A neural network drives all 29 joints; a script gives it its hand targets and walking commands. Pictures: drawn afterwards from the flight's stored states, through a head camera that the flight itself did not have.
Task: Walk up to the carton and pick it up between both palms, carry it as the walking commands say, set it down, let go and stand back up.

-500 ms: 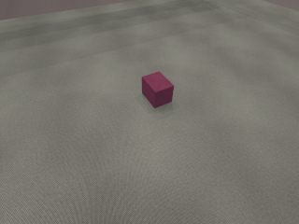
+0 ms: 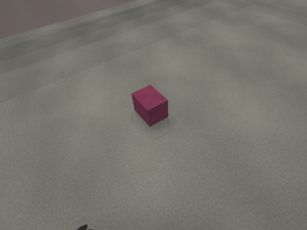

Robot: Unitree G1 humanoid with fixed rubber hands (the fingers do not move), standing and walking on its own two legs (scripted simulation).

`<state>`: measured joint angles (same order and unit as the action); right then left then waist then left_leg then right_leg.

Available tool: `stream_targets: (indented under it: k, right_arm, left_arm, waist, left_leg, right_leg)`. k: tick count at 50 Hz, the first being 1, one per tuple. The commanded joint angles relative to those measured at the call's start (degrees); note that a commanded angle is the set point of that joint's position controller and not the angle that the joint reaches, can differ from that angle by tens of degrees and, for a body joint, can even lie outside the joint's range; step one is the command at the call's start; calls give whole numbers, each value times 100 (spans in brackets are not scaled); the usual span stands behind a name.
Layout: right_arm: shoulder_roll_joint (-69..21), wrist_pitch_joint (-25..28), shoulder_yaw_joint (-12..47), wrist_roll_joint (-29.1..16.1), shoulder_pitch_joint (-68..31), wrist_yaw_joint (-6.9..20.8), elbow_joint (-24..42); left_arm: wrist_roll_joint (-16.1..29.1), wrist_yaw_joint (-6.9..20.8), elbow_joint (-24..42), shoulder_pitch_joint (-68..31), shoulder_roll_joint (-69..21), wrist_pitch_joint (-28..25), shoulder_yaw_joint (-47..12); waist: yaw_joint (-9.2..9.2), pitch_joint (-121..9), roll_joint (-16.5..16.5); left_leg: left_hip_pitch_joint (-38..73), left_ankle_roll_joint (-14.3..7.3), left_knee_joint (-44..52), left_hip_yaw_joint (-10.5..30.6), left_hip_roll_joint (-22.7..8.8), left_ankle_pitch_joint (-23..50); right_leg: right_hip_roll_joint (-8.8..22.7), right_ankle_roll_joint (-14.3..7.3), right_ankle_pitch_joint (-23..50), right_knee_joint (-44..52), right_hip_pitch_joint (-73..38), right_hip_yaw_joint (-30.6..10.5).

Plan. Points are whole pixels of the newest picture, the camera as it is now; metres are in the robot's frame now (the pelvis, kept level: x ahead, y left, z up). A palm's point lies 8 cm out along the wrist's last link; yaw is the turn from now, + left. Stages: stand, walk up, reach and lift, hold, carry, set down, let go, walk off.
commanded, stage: walk up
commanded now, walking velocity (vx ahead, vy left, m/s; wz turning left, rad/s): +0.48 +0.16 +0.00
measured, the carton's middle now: (150, 105) +1.24 -0.01 -0.66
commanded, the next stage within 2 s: none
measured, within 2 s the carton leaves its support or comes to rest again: neither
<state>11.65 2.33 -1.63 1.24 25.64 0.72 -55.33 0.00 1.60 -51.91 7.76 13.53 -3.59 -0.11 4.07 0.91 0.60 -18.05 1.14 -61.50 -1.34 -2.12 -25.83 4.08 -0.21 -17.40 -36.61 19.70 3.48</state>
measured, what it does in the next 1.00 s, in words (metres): walks ahead: left foot, then right foot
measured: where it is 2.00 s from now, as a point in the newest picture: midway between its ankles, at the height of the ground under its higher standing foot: (152, 180)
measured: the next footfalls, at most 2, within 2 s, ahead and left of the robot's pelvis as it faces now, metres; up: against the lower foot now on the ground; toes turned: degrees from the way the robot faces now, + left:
left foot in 0.28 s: +0.22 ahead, +0.16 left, +0.00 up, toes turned +2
right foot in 0.80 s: +0.39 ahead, -0.10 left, +0.00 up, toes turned -5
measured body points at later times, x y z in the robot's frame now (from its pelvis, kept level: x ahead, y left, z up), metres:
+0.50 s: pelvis +0.18 +0.07 +0.02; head +0.20 +0.09 +0.47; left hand +0.19 +0.32 -0.15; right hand +0.25 -0.17 -0.12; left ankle +0.18 +0.16 -0.73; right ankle +0.09 -0.08 -0.63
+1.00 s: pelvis +0.34 +0.01 +0.01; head +0.36 -0.02 +0.46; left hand +0.43 +0.26 -0.11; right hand +0.33 -0.23 -0.15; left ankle +0.30 +0.16 -0.65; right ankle +0.35 -0.10 -0.73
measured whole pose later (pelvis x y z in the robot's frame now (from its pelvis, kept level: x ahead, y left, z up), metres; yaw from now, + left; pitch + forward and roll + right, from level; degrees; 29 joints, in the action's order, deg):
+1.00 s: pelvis +0.34 +0.01 +0.01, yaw +0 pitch +0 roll +3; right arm 11.6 1.9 -2.1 1.5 21.8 1.1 -56.2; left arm 0.0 1.5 -54.5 11.2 13.1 -3.0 -0.1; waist 1.1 1.2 0.9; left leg -24.4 0.8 -60.2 -1.6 -1.9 -21.4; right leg 3.8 -0.6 -15.7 -30.9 15.6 3.1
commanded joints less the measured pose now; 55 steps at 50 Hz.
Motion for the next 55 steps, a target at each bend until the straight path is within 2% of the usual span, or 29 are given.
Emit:
stream_targets:
  k: [1, 5, 9, 12, 14, 15, 16, 17, 18, 19, 20, 23, 24, 28, 29, 34, 36, 38, 39, 40, 41, 42, 43, 46, 47, 50, 53, 54, 55]
  right_arm:
    - [591, -31, -149, 77, -603, 95, 485]
    - [552, -139, -170, 62, -1469, 223, 725]
    - [449, -102, -74, -57, -1890, 281, 731]
    - [428, -15, -89, -47, -1403, 257, 564]
    - [691, 110, -214, 64, -368, 107, 73]
    - [1210, 203, -345, 206, 428, 34, -121]
    - [1675, 143, -457, 91, 697, -12, -172]
    - [1467, 125, -379, 3, 626, -26, -269]
    - [1250, 195, -296, 23, 477, -43, -306]
    - [1141, 236, -292, 23, -16, -55, -321]
    - [1084, 255, -296, 10, -276, -77, -230]
    - [873, 306, -212, -14, -208, -81, -355]
    - [858, 347, -169, -19, -180, -59, -380]
    - [861, 379, -171, -11, 446, -118, -506]
    - [868, 398, -117, -2, 416, -96, -517]
    - [863, 266, -164, 62, 542, -153, -509]
    - [1029, 251, -249, 43, 602, -153, -402]
    - [1013, 258, -262, -32, 251, -147, -298]
    - [868, 302, -216, -30, 105, -140, -147]
    - [528, 340, -41, -25, 49, -120, 35]
    - [574, 230, -35, 18, -299, -77, 233]
    - [804, 141, -252, 49, -272, -70, 293]
    - [717, 102, -219, 71, -245, -17, 128]
    - [522, -32, -138, 106, -273, 114, 261]
    - [555, -87, -133, 99, -323, 140, 215]
    - [362, -122, -104, 123, -748, 209, 277]
    - [543, -109, -152, 14, -1514, 233, 523]
    - [457, -151, -97, 16, -1761, 308, 599]
    - [498, -120, -61, -44, -1756, 275, 474]
  left_arm:
    - [-137, -145, -59, 1181, 951, -26, 517]
    - [-166, -231, -295, 1729, 975, -103, 509]
    - [-173, -267, -480, 1420, 1104, -127, 590]
    - [-138, -272, -572, 1015, 1034, -94, 576]
    - [-80, -246, -686, 1285, 724, -113, 407]
    - [-44, -234, -561, 1314, 409, -162, 329]
    - [-77, -182, -344, 1372, 287, -173, 277]
    - [-116, -183, -420, 1088, 420, -116, 320]
    - [-74, -146, -448, 777, 405, -104, 322]
    - [-106, -110, -469, 682, 375, -50, 299]
    - [-84, -65, -423, 509, 418, -30, 283]
    - [-174, -3, -308, 558, 240, 114, 306]
    - [-177, 30, -351, 499, 227, 166, 335]
    - [-179, 40, -88, -150, 179, 235, 290]
    - [-204, 92, -17, -185, 164, 218, 294]
    - [-135, 119, 441, -1196, 39, 155, 221]
    - [-95, 102, 443, -888, 155, 100, 226]
    - [-120, 47, 132, -44, 348, -19, 281]
    - [-169, 0, -168, 857, 715, -82, 452]
    - [-241, -83, -414, 1968, 1359, -117, 705]
    - [-268, -161, -653, 2487, 1830, -4, 745]
    - [-219, -201, -628, 2186, 1850, 40, 661]
    - [-177, -188, -434, 1329, 1482, 73, 608]
    - [-135, -134, -85, 447, 813, 52, 533]
    - [-144, -120, -143, 690, 846, 26, 514]
    - [-153, -160, -366, 1268, 819, -71, 502]
    - [-180, -235, -454, 1444, 949, -74, 521]
    - [-193, -247, -457, 1420, 944, -69, 579]
    - [-161, -261, -473, 1469, 1016, -87, 538]
  waist:
    - [-600, 162, -824]
    - [-844, 54, -588]
    - [-707, 66, -874]
    - [-316, -214, -842]
    - [44, -1320, 38]
    - [326, -1734, 1596]
    - [364, -1924, 2034]
    - [310, -1481, 1145]
    - [256, -1157, 316]
    - [84, -551, 255]
    - [78, -51, 752]
    - [-53, -41, 915]
    - [-85, -255, 525]
    - [119, -70, 662]
    - [78, -83, 1252]
    - [217, 191, 1131]
    - [95, -218, 1106]
    - [-359, -1050, 953]
    - [-755, -1645, 246]
    - [-1203, -2102, -1191]
    - [-1353, -1726, -1352]
    - [-1030, -1040, -611]
    - [-806, -452, -236]
    - [-490, 122, -950]
    - [-536, 296, -1240]
    - [-623, 164, -705]
    - [-772, 13, -930]
    - [-774, 255, -828]
    - [-759, 140, -482]
  left_leg:
    - [-1884, 105, -266, 146, -449, 917]
    - [-2240, 243, 570, 59, -371, 1117]
    - [-1226, 204, 2333, 175, -459, 1162]
    - [159, 28, 3575, -104, -351, 1460]
    - [2214, -365, 3878, -488, -55, 1664]
    - [3342, -597, 4305, 1285, -1314, 1888]
    - [3708, -883, 4510, 2703, -2072, 1928]
    - [3409, -1022, 4467, 2625, -1994, 1559]
    - [3244, -673, 4309, 2651, -1925, 2136]
    - [2519, -680, 4453, 2194, -1743, 2181]
    - [2135, -796, 4692, 2066, -1627, 2225]
    - [1830, -847, 4913, 1786, -1526, 2184]
    - [1956, -740, 4805, 1653, -1441, 2446]
    - [2236, -820, 4807, 1579, -1517, 3342]
    - [2121, -755, 4732, 1483, -1383, 3732]
    - [2137, -1002, 4687, 1078, -1309, 3992]
    - [2154, -947, 4358, 952, -1321, 4545]
    - [1496, -715, 3353, 444, -1039, 4923]
    - [520, -459, 2248, 254, -754, 4293]
    - [-1242, -100, 659, -36, -177, 1385]
    - [-2480, -50, -188, 112, 73, -839]
    - [-2487, 17, -790, 519, -136, -687]
    - [-2353, 34, -800, 526, -329, -65]
    - [-1864, 123, -252, 188, -410, 788]
    - [-1797, 144, -140, 76, -459, 1023]
    - [-1950, 236, 311, -42, -328, 1154]
    - [-1865, 229, 1335, 79, -348, 1190]
    - [-1741, 199, 1635, 283, -477, 1119]
    - [-1563, 241, 2112, 23, -272, 1186]
  right_leg:
    - [1647, -514, 949, 2312, -1390, -1852]
    - [1765, -723, 1397, 2431, -1808, -1868]
    - [1630, -616, 933, 2484, -1590, -1234]
    - [1432, -380, 1421, 1967, -1242, -661]
    - [669, -91, 2597, 103, -714, -17]
    - [112, 107, -414, -1746, 747, 128]
    - [-332, 103, -1600, -2728, 1851, 28]
    - [-32, 11, -1406, -3071, 2175, -218]
    - [34, -14, -884, -3250, 2447, -297]
    - [301, 12, -548, -3145, 2316, -345]
    - [342, 65, -414, -3069, 2299, -256]
    - [313, 169, -55, -2862, 1989, -381]
    - [242, 214, 207, -2687, 1925, -397]
    - [135, 328, 276, -2078, 2200, -220]
    - [60, 342, 259, -2011, 2098, -219]
    - [-106, 347, -67, -217, 1453, 210]
    - [-255, 217, 19, 241, 795, 417]
    - [-293, 13, 541, 1131, -992, 588]
    - [161, -208, 835, 1088, -2554, 116]
    - [1757, -604, 1253, 1243, -3930, -1943]
    - [2872, -898, 1600, 1693, -4331, -3441]
    - [3026, -959, 1460, 1884, -3376, -3654]
    - [2528, -961, 712, 1971, -2488, -2851]
    - [1510, -446, -416, 2435, -1261, -1689]
    - [1508, -487, -299, 2588, -1024, -1553]
    - [1725, -609, 1122, 2494, -1453, -1755]
    - [1461, -635, 1013, 2373, -1708, -1291]
    - [1661, -694, 520, 2632, -1582, -1582]
    - [1535, -647, 1074, 2458, -1729, -1182]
